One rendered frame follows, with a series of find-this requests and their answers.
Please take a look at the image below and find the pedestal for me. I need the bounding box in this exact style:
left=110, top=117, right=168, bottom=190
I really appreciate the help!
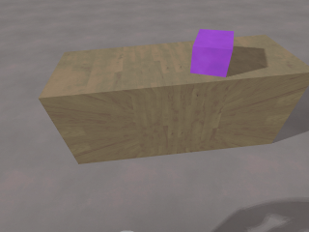
left=38, top=34, right=309, bottom=164

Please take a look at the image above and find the carton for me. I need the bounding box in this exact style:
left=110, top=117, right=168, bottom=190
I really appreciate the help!
left=190, top=29, right=235, bottom=77

